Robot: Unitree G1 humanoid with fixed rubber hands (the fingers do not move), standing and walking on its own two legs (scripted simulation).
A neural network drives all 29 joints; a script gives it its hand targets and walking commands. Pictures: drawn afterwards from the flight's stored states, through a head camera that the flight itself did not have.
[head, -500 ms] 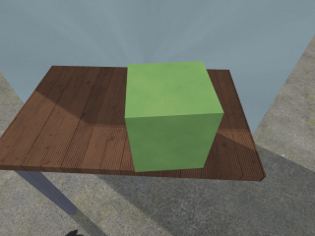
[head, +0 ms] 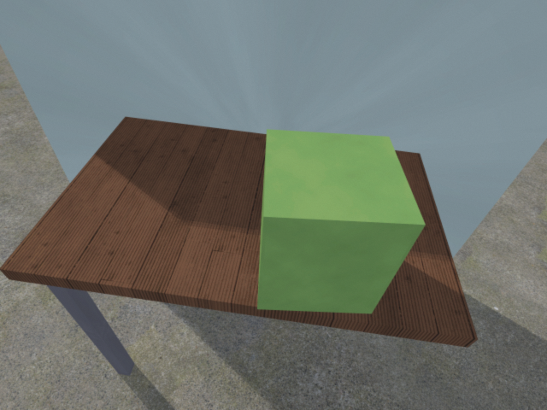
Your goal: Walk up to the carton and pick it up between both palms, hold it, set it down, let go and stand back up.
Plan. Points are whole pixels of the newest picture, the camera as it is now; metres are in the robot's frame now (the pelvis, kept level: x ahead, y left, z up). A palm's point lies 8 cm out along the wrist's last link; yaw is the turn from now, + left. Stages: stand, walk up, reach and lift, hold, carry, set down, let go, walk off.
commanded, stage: walk up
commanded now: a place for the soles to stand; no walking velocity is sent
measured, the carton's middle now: (321, 225) +0.44 -0.06 +0.04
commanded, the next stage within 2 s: reach and lift in 1.82 s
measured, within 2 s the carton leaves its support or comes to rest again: neither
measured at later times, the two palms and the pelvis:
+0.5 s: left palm out of the picture +0.10 +0.24 -0.10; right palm out of the picture +0.06 -0.28 -0.11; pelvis +0.00 -0.01 +0.00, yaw -7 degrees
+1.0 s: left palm out of the picture +0.15 +0.23 -0.10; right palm out of the picture +0.02 -0.28 -0.12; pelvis +0.01 +0.00 -0.01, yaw -12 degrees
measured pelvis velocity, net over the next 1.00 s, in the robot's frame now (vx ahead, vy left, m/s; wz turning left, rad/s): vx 0.01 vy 0.00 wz -0.21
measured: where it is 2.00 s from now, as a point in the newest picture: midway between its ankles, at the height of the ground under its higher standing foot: outside the picture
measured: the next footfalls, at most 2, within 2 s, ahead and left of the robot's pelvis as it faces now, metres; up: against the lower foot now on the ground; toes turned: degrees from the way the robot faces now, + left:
none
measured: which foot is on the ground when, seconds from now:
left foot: down 0.00-1.00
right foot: down 0.00-1.00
